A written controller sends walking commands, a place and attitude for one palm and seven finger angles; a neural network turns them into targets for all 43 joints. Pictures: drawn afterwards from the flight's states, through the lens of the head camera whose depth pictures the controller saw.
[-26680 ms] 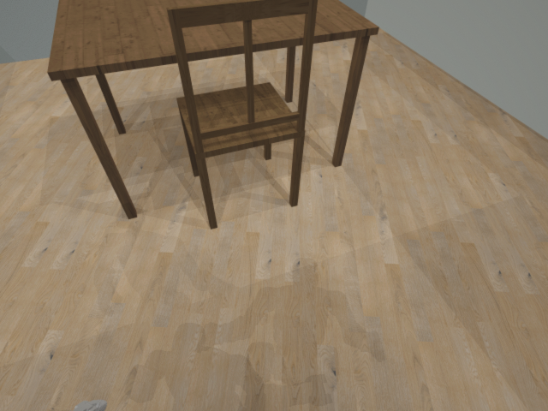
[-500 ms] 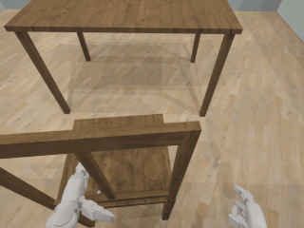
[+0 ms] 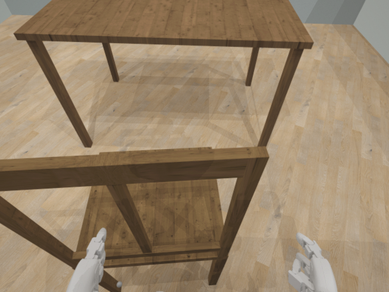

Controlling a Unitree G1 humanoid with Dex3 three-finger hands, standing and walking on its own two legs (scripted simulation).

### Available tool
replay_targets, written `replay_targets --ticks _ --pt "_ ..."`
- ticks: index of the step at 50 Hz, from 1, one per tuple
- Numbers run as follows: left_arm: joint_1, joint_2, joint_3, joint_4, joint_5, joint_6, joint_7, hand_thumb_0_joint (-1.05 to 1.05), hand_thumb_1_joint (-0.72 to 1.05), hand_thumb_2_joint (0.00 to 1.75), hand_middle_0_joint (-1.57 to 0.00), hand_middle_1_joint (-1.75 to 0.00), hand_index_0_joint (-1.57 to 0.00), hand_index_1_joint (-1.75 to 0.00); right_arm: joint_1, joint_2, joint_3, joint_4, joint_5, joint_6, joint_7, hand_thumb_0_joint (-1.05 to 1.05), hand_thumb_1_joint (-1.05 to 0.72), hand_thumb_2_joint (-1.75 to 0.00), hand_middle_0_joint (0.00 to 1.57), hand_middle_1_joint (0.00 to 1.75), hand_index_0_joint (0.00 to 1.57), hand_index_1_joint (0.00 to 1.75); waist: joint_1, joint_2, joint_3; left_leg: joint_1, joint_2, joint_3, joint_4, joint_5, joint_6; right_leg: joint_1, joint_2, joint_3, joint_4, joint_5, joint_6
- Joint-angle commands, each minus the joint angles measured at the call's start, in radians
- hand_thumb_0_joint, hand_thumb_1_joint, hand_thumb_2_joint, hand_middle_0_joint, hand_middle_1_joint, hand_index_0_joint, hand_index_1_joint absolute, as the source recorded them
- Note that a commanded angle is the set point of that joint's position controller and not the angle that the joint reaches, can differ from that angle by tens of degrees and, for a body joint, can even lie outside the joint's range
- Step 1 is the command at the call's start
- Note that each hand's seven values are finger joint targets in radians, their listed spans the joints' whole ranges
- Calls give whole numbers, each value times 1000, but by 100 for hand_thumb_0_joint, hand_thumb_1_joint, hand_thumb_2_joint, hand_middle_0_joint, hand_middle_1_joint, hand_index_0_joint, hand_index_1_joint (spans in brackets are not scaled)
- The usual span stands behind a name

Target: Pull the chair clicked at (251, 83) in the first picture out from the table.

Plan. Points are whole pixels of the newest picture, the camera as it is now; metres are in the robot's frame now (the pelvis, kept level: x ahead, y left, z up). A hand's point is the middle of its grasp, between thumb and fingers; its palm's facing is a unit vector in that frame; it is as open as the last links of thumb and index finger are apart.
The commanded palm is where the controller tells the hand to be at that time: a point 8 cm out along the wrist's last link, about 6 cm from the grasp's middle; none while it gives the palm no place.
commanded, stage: draw the fingers out of the gap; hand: left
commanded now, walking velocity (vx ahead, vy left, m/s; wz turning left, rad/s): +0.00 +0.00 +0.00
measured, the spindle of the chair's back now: (135, 224) +0.26 +0.13 +0.00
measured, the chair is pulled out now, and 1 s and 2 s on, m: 0.58 0.58 0.57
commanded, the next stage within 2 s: draw the hand back to the body in 0.22 s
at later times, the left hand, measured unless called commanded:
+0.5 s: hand out of the picture +0.13 +0.14 +0.02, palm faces +0.11 -0.99 -0.03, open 17.5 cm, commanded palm +0.08 +0.20 +0.04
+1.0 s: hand (61, 273) +0.15 +0.20 +0.10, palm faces +0.21 -0.91 -0.36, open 16.4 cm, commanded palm +0.11 +0.25 +0.13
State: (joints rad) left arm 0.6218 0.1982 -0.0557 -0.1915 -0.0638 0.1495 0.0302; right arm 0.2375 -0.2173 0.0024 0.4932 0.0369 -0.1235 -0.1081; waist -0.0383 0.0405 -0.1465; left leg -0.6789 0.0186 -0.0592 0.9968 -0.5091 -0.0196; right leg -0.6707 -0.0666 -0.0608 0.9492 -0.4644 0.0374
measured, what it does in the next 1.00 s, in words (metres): stands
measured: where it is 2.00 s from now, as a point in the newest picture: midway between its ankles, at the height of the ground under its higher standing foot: outside the picture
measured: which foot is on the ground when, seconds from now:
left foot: down 0.00-1.00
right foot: down 0.00-1.00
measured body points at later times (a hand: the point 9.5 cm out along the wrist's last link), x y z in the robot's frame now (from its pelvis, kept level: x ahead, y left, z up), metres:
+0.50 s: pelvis +0.00 +0.00 -0.02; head +0.03 +0.00 +0.43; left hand +0.12 +0.20 +0.03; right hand +0.19 -0.25 -0.08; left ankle -0.01 +0.13 -0.68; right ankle +0.00 -0.15 -0.68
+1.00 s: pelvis +0.00 -0.01 +0.01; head -0.01 -0.03 +0.46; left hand +0.13 +0.25 +0.12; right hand +0.18 -0.25 -0.06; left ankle -0.01 +0.13 -0.68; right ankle +0.00 -0.15 -0.68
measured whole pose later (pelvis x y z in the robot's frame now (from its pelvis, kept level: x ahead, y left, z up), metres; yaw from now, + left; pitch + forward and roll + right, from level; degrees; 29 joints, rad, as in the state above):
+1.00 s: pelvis +0.00 -0.01 +0.01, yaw -1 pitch +4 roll -2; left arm 0.77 0.32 0.15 -0.48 -0.10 -0.01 0.09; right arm 0.24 -0.20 -0.01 0.51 0.06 -0.08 -0.15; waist 0.03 0.07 -0.12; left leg -0.50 0.05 -0.06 0.90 -0.48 -0.04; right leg -0.49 -0.03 -0.07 0.86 -0.44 0.01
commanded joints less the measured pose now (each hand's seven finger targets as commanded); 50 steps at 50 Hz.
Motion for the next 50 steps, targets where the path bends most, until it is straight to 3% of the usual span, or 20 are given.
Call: replay_targets --ticks 1,9,11,13,16,17,18,19,21,25,27,30,32,36,42,43,44,45,46,50 --pt "118 85 58 -227 12 -46 18 0 -55 20 0 0 0 0 -93 -122 -56 -183 2 -40 -7 0 -90 -90 20 30 20 30 11 -28 -94 56 -7 8 -164 251 36 81 31 -46 -130 164 -51" --pt "188 63 14 -314 17 -71 5 0 -55 20 0 0 0 0 -88 -112 -54 -216 4 -29 -12 0 -90 -90 20 30 20 30 1 -8 -81 30 -12 13 -129 219 41 36 36 -41 -112 135 -48" --pt "235 72 21 -335 18 -75 2 0 -55 20 0 0 0 0 -92 -110 -61 -216 6 -28 -14 0 -90 -90 20 30 20 30 10 5 -92 27 -11 10 -125 239 41 44 37 -43 -105 149 -53" --pt "293 39 -14 -348 19 -76 -4 0 -55 20 0 0 0 0 -87 -104 -63 -224 8 -29 -12 0 -90 -90 20 30 20 30 7 -8 -102 32 -13 14 -114 255 43 38 38 -43 -98 172 -49" --pt "346 72 20 -345 30 -74 -2 0 -55 20 0 0 0 0 -95 -100 -73 -225 10 -17 -13 0 -90 -90 20 30 20 30 16 -32 -89 2 -11 14 -108 248 43 35 40 -42 -92 168 -52" --pt "347 57 -2 -370 35 -79 -2 0 -55 20 0 0 0 0 -93 -99 -70 -233 9 -17 -12 0 -90 -90 20 30 20 30 13 -5 -87 4 -15 17 -107 246 43 30 39 -42 -86 165 -51" --pt "268 -26 -3 -480 -81 -192 -17 0 -55 20 0 0 0 0 -82 -94 -67 -226 9 -43 -11 0 -90 -90 20 30 20 30 2 -54 -69 -6 -25 13 -72 264 40 1 49 -66 -71 198 -49" --pt "312 29 43 -433 -78 -241 -23 0 -55 20 0 0 0 0 -81 -99 -76 -198 11 -53 -9 0 -90 -90 20 30 20 30 23 -43 -112 -3 -24 16 -63 266 40 6 51 -58 -59 192 -52" --pt "303 73 95 -467 -96 -314 -28 0 -55 20 0 0 0 0 -74 -95 -82 -185 14 -63 -6 0 -90 -90 20 30 20 30 28 -20 -118 -6 -22 16 -55 279 37 9 53 -51 -51 202 -55" --pt "284 54 96 -448 -114 -458 -75 0 -55 20 0 0 0 0 -94 -84 -86 -160 23 -72 16 0 -90 -90 20 30 20 30 31 17 -90 -28 -18 16 -38 254 30 -37 54 -50 -18 159 -53" --pt "276 55 102 -412 -123 -522 -111 0 -55 20 0 0 0 0 -110 -79 -92 -146 24 -71 30 0 -90 -90 20 30 20 30 28 -22 -80 -64 -14 15 -22 238 30 -40 54 -41 -9 154 -51" --pt "286 98 157 -391 -155 -591 -186 0 -55 20 0 0 0 0 -141 -79 -99 -148 33 -69 45 0 -90 -90 20 30 20 30 42 -27 -116 -84 -11 20 -10 212 29 -13 46 -16 -8 136 -52" --pt "315 130 213 -406 -176 -553 -203 0 -55 20 0 0 0 0 -154 -79 -94 -169 44 -57 43 0 -90 -90 20 30 20 30 58 16 -149 -47 -14 27 -41 201 30 42 44 -8 -33 122 -54" --pt "252 162 292 -443 -232 -472 -190 0 -55 20 0 0 0 0 -169 -76 -80 -173 57 -48 8 0 -90 -90 20 30 20 30 52 -25 -109 -20 -10 19 -81 150 33 80 49 4 -106 56 -49" --pt "158 175 308 -450 -256 -457 -210 0 -37 29 -2 -4 -2 -4 -137 -91 -59 -137 58 -97 -11 0 -90 -90 20 30 20 30 29 -16 -53 53 -7 13 -133 175 35 109 49 4 -177 80 -45" --pt "237 367 389 -456 -69 -328 -43 0 -33 31 -3 -5 -3 -5 -127 -79 -66 -161 29 -50 -34 0 -90 -90 20 30 20 30 122 45 -105 111 27 27 -194 178 20 202 19 50 -220 87 -70" --pt "216 251 299 -535 -50 -277 17 0 -30 32 -4 -5 -4 -5 -121 -67 -44 -189 24 -39 -38 0 -90 -90 20 30 20 30 78 57 -26 124 19 31 -221 174 20 200 13 22 -245 107 -64" --pt "219 216 283 -479 -34 -233 59 0 -26 34 -4 -6 -4 -6 -124 -61 -43 -170 22 -23 -42 0 -90 -90 20 30 20 30 74 46 29 139 24 37 -235 170 20 200 15 11 -262 104 -63" --pt "198 232 296 -477 -23 -206 85 0 -22 36 -4 -7 -4 -7 -131 -70 -42 -165 22 -10 -46 0 -90 -90 20 30 20 30 75 -4 41 154 27 28 -249 178 22 210 21 6 -284 107 -63" --pt "127 258 307 -495 -1 -183 137 0 -8 43 -7 -10 -7 -10 -138 -86 -28 -153 9 -2 -50 0 -90 -90 20 30 20 30 72 -4 71 250 24 28 -324 191 27 277 18 0 -343 134 -58"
